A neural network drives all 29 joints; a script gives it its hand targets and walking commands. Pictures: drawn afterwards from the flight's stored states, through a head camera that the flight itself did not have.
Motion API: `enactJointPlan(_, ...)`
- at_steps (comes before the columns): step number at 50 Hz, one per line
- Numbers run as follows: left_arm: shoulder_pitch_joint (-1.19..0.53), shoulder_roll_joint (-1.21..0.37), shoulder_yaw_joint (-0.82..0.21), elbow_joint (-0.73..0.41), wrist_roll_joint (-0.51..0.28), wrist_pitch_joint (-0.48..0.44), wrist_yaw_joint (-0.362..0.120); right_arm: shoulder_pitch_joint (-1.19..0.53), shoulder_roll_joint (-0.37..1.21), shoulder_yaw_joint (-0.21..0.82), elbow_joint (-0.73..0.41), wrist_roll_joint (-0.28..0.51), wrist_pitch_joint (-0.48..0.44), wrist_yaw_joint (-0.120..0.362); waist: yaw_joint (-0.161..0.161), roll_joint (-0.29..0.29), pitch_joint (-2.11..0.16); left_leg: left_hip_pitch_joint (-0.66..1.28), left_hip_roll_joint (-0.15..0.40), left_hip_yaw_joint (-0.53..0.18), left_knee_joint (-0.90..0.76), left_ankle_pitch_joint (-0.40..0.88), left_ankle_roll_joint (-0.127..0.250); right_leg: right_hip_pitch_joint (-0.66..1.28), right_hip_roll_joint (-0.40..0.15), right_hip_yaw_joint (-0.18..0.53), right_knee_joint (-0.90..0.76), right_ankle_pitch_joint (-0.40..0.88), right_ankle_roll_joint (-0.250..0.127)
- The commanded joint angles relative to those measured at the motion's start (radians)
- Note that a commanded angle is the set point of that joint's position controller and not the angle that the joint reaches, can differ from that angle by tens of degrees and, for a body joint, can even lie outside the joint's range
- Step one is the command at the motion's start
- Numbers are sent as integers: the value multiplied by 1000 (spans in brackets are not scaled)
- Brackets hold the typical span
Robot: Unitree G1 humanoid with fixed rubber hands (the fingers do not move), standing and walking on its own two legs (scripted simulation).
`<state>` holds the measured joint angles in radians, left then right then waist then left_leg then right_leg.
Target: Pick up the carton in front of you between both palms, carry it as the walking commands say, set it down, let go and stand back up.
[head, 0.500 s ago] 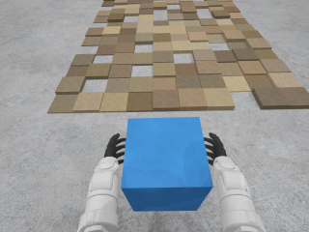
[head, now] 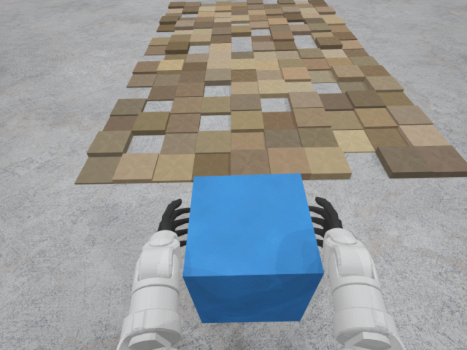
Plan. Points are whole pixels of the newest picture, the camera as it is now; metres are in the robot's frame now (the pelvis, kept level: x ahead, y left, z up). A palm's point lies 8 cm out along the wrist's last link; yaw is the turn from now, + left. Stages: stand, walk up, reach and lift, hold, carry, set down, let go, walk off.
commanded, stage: reach and lift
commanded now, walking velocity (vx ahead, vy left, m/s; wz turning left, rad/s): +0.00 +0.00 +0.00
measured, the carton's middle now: (249, 251) +0.31 +0.00 -0.05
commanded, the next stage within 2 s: hold in 0.60 s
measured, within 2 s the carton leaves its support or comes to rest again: neither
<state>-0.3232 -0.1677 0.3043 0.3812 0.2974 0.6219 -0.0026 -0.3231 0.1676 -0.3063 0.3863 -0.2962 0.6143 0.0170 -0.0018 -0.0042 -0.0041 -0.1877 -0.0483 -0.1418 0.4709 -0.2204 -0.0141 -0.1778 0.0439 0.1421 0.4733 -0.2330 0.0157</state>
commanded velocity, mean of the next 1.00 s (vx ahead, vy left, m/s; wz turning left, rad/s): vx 0.00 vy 0.00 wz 0.00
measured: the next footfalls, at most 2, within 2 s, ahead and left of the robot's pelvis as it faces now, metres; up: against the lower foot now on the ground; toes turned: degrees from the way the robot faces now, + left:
right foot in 1.98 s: +0.22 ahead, -0.11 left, +0.00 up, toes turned -9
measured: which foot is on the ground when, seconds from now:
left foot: down 0.00-1.00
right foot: down 0.00-1.00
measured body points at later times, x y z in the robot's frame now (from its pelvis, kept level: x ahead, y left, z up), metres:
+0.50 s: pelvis +0.02 +0.00 +0.01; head -0.02 +0.00 +0.45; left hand +0.32 +0.15 +0.03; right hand +0.32 -0.15 +0.03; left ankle +0.03 +0.13 -0.74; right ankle +0.02 -0.13 -0.74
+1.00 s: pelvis +0.01 +0.00 +0.01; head -0.04 +0.00 +0.45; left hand +0.31 +0.15 +0.05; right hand +0.31 -0.15 +0.05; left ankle +0.03 +0.13 -0.74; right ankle +0.02 -0.13 -0.74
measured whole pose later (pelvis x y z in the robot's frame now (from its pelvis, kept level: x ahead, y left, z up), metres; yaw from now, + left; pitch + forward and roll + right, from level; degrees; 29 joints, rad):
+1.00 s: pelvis +0.01 +0.00 +0.01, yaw +0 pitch -7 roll +0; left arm -0.28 -0.16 0.24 0.25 0.28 0.76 0.00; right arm -0.28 0.16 -0.24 0.25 -0.28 0.76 0.01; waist 0.00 0.00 0.01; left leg -0.06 -0.04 -0.13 0.38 -0.19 -0.01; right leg -0.05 0.04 0.14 0.38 -0.20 0.01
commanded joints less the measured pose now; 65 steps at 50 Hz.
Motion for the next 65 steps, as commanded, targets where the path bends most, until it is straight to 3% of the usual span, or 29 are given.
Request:
enactJointPlan(1,-525,-967,-571,11,-237,-20,-249,-526,957,559,15,228,-18,239,-1,5,-256,91,-45,77,-88,76,0,54,45,-75,-94,83,-7)
enactJointPlan(16,-409,-946,-606,-88,-265,16,-240,-413,933,597,-87,258,18,232,3,4,-264,154,-51,70,-116,243,-11,128,55,-66,-121,247,2)
enactJointPlan(29,-397,-931,-622,-138,-280,46,-240,-398,924,611,-133,271,50,228,4,3,-237,166,-53,71,-130,236,-11,142,55,-63,-137,246,3)
enactJointPlan(34,-409,-932,-687,-225,-320,72,-237,-402,930,677,-223,310,77,222,-1,3,-287,204,-52,68,-135,294,-11,183,56,-61,-147,307,6)
enactJointPlan(42,-412,-890,-610,-162,-273,118,-236,-415,885,603,-166,270,123,223,2,3,-140,157,-48,74,-168,115,-2,135,49,-70,-176,124,1)
enactJointPlan(56,-496,-921,-617,-144,-280,106,-241,-494,904,602,-140,269,109,232,-3,7,-192,162,-43,76,-152,94,-3,131,47,-76,-159,99,-6)
enactJointPlan(65,-468,-918,-614,-152,-278,109,-238,-473,900,604,-153,271,111,231,0,6,-204,180,-44,75,-154,154,-7,147,50,-75,-160,154,-3)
